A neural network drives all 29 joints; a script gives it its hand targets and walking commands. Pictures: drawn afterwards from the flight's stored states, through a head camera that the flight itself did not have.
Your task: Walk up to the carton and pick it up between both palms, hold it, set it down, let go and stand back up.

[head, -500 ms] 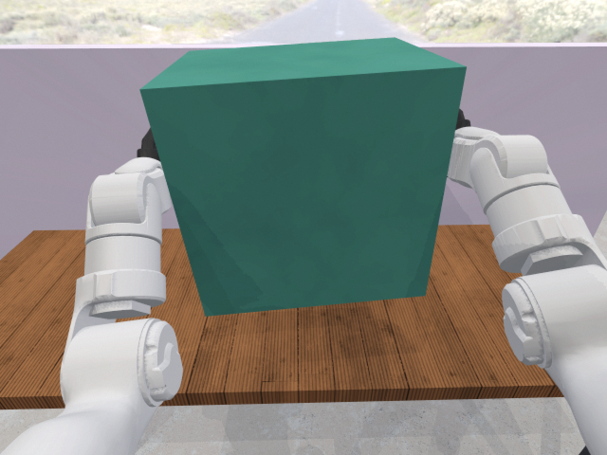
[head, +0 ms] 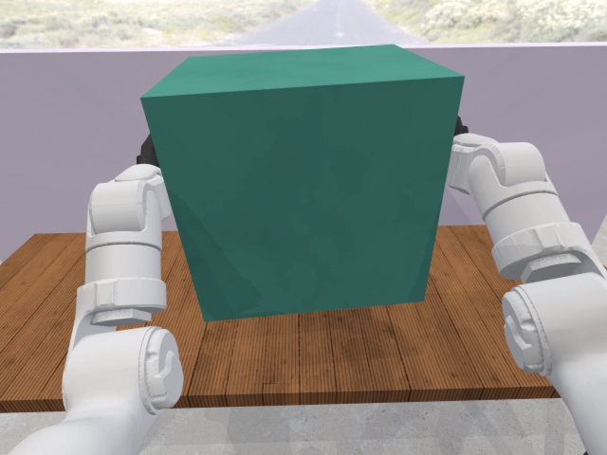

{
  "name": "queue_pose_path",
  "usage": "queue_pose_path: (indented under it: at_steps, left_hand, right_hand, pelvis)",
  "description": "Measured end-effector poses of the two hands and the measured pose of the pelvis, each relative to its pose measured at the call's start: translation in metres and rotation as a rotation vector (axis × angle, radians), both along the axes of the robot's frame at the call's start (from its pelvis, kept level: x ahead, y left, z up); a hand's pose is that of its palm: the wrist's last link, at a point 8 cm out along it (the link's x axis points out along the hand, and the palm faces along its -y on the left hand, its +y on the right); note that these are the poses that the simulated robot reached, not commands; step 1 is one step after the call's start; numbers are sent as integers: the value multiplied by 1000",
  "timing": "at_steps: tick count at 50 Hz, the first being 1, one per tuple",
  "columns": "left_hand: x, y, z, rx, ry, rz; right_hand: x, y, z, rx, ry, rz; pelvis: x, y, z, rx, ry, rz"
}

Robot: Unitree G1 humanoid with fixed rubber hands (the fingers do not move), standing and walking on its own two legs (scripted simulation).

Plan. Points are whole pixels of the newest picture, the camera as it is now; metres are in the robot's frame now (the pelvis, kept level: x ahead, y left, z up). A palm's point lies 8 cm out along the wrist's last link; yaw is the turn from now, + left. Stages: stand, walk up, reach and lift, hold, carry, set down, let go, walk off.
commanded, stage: hold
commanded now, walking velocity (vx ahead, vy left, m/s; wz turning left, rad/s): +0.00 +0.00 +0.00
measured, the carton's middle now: (303, 176) +0.38 +0.01 +0.28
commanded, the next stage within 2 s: none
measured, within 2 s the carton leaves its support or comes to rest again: neither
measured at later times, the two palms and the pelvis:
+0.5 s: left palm (158, 181) +0.36 +0.19 +0.28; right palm (456, 155) +0.36 -0.18 +0.31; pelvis +0.00 +0.00 +0.00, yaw +0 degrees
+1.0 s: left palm (154, 180) +0.37 +0.20 +0.28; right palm (451, 151) +0.37 -0.17 +0.31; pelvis +0.00 +0.00 +0.00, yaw +0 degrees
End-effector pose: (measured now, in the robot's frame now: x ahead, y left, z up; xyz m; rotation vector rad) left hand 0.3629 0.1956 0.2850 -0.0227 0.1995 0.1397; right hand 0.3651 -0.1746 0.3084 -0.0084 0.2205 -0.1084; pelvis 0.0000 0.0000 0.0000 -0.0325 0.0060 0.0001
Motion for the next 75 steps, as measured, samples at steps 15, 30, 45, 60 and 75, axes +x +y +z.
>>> queue_pose_path:
  at_steps: [15,30,45,60,75]
  left_hand:
    - [2,-3,1,1,3,-14]
    - [-2,-3,1,4,5,-5]
    - [2,2,2,-3,0,-7]
    - [2,-4,-3,9,7,-10]
    - [-1,-3,5,5,-6,-4]
  right_hand:
    - [-1,-3,4,3,5,-14]
    - [-3,-3,0,2,8,-5]
    - [1,2,6,-2,5,-7]
    - [-1,-4,-3,-2,12,-9]
    - [-2,-3,3,6,0,-5]
  pelvis:
    - [-3,1,0,0,4,-4]
    - [-3,1,0,1,3,-5]
    - [-6,0,0,-1,15,-1]
    - [-2,2,0,-2,10,-2]
    - [-2,0,0,0,1,2]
